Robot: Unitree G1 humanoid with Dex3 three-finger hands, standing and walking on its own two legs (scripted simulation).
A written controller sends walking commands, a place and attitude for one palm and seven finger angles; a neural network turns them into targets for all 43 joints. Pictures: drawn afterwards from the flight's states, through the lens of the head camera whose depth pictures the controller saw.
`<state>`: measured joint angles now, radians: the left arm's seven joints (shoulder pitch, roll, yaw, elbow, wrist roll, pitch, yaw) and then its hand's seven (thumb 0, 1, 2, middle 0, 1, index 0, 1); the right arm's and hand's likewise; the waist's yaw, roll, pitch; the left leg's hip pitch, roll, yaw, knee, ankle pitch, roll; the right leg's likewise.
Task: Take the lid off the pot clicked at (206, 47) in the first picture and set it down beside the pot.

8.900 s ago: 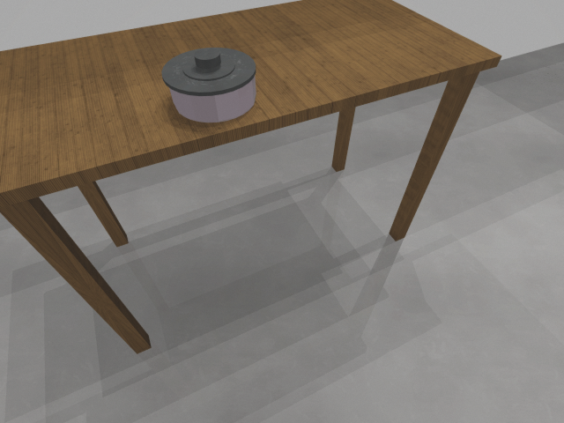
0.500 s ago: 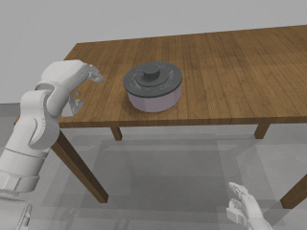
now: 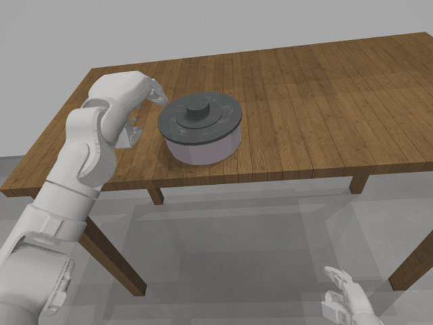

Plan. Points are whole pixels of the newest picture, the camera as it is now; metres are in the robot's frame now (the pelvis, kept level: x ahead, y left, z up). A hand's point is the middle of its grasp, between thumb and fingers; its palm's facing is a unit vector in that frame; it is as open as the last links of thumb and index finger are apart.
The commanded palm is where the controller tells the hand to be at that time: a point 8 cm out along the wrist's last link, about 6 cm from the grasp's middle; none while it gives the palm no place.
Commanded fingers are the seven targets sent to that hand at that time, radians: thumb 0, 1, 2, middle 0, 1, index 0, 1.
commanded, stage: move the open hand above the knob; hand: left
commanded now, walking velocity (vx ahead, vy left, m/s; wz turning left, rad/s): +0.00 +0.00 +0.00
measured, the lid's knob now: (197, 107) +0.52 +0.09 +0.15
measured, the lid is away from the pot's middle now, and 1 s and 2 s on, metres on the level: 0.00 0.00 0.00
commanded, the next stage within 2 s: lower the open fingers around the knob in 1.60 s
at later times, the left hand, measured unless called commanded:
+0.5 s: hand (176, 96) +0.45 +0.11 +0.23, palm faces -0.13 -0.03 -0.99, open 9.7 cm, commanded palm +0.43 +0.11 +0.29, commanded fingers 0.00 -0.36 1.71 -0.90 -0.08 -0.90 -0.08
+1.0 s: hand (196, 78) +0.50 +0.07 +0.24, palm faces -0.20 -0.07 -0.98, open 9.7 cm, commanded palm +0.47 +0.09 +0.29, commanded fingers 0.00 -0.36 1.71 -0.90 -0.08 -0.90 -0.08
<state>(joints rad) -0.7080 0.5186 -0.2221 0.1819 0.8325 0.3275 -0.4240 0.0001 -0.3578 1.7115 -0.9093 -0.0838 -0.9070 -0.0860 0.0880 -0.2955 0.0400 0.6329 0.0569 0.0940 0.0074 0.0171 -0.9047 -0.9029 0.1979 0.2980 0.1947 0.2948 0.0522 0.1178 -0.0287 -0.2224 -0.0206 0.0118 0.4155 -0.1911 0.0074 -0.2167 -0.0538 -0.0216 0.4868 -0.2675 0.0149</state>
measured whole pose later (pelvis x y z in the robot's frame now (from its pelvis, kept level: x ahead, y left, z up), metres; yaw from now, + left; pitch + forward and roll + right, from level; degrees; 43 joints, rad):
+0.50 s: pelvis +0.01 +0.00 +0.00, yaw +0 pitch +2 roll +2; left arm -1.05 0.36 -0.35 0.61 0.87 0.40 -0.41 0.00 -0.36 1.71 -0.91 -0.08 -0.91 -0.09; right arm 0.13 -0.28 0.04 0.69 0.06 0.09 -0.01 0.02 -0.91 -0.90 0.20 0.30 0.19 0.29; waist 0.01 0.09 -0.05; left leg -0.24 -0.02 0.02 0.40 -0.20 0.01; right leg -0.24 -0.06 -0.02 0.49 -0.28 0.01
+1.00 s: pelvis +0.03 +0.01 +0.00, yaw -2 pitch +5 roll +2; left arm -1.30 0.26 -0.32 0.98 0.89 0.42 -0.38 0.00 -0.35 1.71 -0.91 -0.08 -0.90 -0.09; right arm 0.19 -0.27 0.04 0.75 0.04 0.06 -0.03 0.01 -0.91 -0.90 0.20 0.30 0.19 0.29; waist -0.03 0.08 -0.08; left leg -0.25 -0.03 0.05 0.35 -0.19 0.02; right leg -0.27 -0.06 0.02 0.45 -0.27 0.03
